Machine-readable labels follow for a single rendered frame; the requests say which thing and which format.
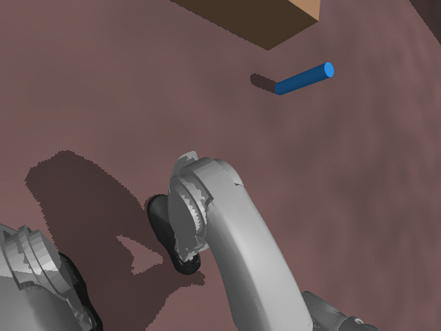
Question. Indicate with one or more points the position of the right robot foot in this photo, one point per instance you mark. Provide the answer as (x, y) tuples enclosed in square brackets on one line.
[(157, 212)]

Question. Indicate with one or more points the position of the right robot arm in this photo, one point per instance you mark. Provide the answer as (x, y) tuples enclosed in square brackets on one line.
[(355, 324)]

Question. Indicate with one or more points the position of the left robot foot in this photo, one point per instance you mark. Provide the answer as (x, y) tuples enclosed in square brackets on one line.
[(81, 290)]

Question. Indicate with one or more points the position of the right robot hand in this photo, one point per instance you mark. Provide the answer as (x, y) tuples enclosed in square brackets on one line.
[(324, 315)]

